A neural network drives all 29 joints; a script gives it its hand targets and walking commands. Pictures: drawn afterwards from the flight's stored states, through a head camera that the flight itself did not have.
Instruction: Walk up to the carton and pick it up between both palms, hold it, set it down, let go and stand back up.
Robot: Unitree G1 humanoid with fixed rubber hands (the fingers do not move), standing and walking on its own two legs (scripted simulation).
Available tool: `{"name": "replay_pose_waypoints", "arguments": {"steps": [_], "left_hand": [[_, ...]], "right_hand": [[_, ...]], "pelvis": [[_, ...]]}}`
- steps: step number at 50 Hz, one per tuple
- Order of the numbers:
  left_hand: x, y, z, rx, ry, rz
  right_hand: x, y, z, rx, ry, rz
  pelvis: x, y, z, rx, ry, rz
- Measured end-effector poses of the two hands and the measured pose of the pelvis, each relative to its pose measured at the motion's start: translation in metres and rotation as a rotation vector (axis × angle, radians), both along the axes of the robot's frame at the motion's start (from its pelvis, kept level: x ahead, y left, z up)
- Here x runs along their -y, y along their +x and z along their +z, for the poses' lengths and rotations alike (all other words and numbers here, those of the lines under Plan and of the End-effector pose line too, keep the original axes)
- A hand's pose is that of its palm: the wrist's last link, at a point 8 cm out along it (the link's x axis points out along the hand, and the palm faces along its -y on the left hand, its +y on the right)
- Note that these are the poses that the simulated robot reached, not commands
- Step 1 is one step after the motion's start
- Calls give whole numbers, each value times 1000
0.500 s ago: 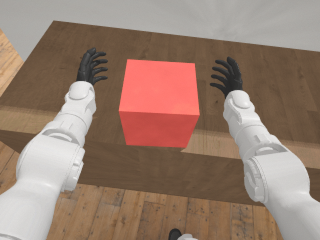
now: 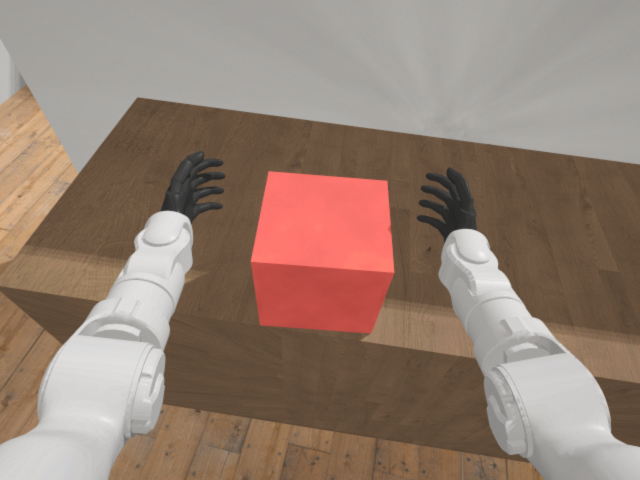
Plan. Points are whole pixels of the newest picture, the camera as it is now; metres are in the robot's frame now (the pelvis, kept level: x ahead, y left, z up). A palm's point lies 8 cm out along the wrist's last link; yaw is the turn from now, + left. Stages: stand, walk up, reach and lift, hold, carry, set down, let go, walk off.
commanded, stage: set down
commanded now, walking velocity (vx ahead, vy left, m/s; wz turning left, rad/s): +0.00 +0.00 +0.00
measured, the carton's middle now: (321, 255) +0.45 -0.01 -0.03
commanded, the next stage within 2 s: let go in 1.74 s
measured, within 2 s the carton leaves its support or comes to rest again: neither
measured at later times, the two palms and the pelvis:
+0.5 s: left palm (170, 299) +0.34 +0.19 +0.02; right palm (452, 318) +0.32 -0.17 +0.02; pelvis -0.01 +0.00 +0.00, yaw +0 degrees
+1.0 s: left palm (151, 362) +0.28 +0.21 -0.02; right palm (449, 374) +0.26 -0.17 -0.03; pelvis -0.01 +0.01 -0.01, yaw +0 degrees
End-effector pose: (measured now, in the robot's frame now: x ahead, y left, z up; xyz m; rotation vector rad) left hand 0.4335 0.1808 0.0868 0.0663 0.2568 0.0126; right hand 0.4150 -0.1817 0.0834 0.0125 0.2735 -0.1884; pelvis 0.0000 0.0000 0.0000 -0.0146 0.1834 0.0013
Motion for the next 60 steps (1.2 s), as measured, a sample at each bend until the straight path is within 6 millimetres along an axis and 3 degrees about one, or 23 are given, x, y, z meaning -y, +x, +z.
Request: {"name": "replay_pose_waypoints", "arguments": {"steps": [4,8,20,28,48,60], "left_hand": [[-4,-18,-26,-24,-11,30],[-5,-31,-41,-28,-21,40],[-5,-70,-51,10,-16,13],[-14,-101,-73,-7,-22,42],[-28,-152,-105,-26,-13,46],[-33,-194,-133,-129,5,48]], "right_hand": [[0,-18,-27,-19,29,-14],[-4,-31,-40,-6,34,-8],[-11,-73,-53,34,26,-3],[-8,-107,-75,-7,26,-12],[-12,-149,-106,-36,31,-10],[-3,-188,-133,-124,-5,23]], "pelvis": [[1,-1,-1,5,0,-3],[1,-3,-2,10,-1,-6],[-2,-8,-1,83,-1,1],[-3,-12,-3,116,2,-2],[-6,-12,-5,135,1,6],[-7,-4,-5,173,-2,0]]}}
